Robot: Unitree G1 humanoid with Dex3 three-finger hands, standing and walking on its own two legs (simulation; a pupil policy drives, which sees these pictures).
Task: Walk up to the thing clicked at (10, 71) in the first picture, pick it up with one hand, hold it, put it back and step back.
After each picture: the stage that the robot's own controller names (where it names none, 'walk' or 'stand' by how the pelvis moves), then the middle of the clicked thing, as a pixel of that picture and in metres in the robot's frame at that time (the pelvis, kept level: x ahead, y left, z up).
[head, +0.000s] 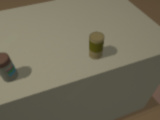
stand; (5, 67) +0.45 +0.35 +0.00
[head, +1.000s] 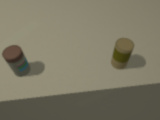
walk; (17, 61) +0.42 +0.30 +0.01
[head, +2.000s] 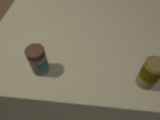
rise first; (38, 60) +0.42 +0.20 +0.03
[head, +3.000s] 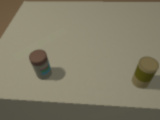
stand; (41, 65) +0.44 +0.20 +0.00
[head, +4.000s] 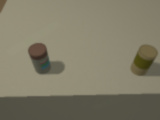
stand; (40, 59) +0.45 +0.19 +0.01
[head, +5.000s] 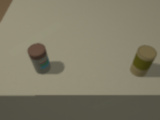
stand; (40, 59) +0.45 +0.20 +0.01
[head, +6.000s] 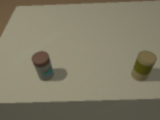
stand; (43, 66) +0.45 +0.19 +0.00
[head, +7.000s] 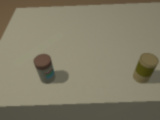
stand; (45, 69) +0.44 +0.18 -0.01
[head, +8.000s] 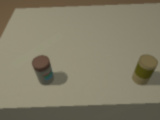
stand; (43, 70) +0.43 +0.19 -0.01
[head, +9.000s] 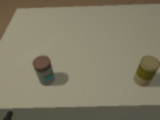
rise first; (44, 71) +0.42 +0.19 +0.00
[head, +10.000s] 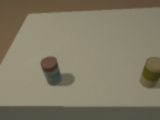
go down; (51, 71) +0.43 +0.18 +0.00
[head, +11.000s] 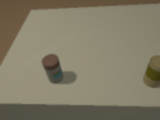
go down; (53, 69) +0.43 +0.19 +0.00
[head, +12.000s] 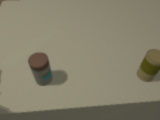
go down; (41, 69) +0.41 +0.17 +0.03
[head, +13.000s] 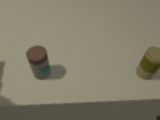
close in; (39, 63) +0.42 +0.17 +0.04
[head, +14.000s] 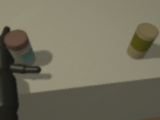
close; (21, 49) +0.45 +0.19 +0.07
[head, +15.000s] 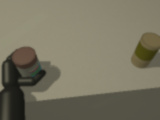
lift; (29, 66) +0.39 +0.18 +0.07
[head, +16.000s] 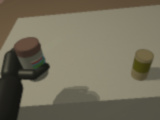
lift; (32, 60) +0.34 +0.17 +0.19
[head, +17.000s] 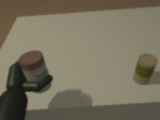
hold; (36, 72) +0.33 +0.16 +0.14
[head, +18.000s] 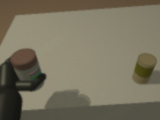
hold; (29, 70) +0.32 +0.18 +0.15
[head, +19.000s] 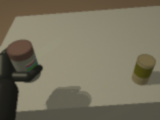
crouch; (25, 62) +0.34 +0.19 +0.17
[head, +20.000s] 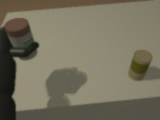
lower; (22, 40) +0.42 +0.19 +0.18
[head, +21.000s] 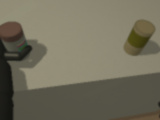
lower; (15, 42) +0.47 +0.19 +0.08
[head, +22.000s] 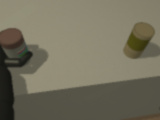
lower; (16, 48) +0.45 +0.20 +0.07
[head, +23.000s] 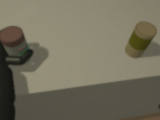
lower; (16, 46) +0.46 +0.19 +0.07
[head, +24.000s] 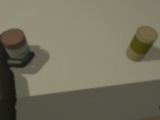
lower; (18, 49) +0.45 +0.19 +0.07
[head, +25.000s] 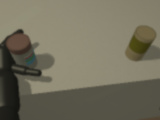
withdraw; (23, 53) +0.43 +0.18 +0.07
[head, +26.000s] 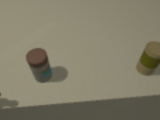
sink last; (40, 66) +0.40 +0.17 +0.05
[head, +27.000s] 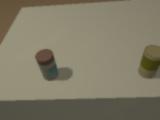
stand; (47, 65) +0.43 +0.19 +0.04
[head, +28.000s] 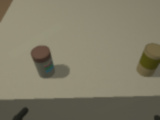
stand; (43, 62) +0.43 +0.18 +0.05
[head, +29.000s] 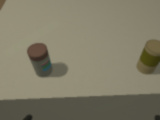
stand; (40, 60) +0.42 +0.18 +0.06
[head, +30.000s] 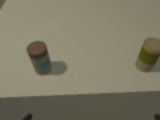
stand; (40, 58) +0.43 +0.18 +0.06
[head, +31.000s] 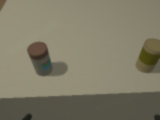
stand; (41, 59) +0.43 +0.18 +0.06
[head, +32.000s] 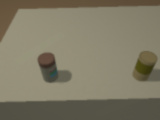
stand; (48, 68) +0.44 +0.17 +0.01
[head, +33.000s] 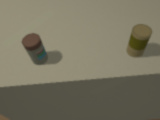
walk; (36, 50) +0.47 +0.21 +0.03
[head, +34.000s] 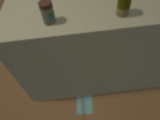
walk; (47, 12) +0.74 +0.22 +0.02
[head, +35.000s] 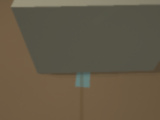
stand; out of the picture +1.01 +0.18 +0.02
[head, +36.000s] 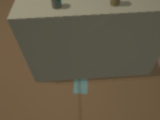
stand; out of the picture +0.99 +0.20 +0.00
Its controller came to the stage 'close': yes
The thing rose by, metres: 0.20
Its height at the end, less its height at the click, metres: +0.00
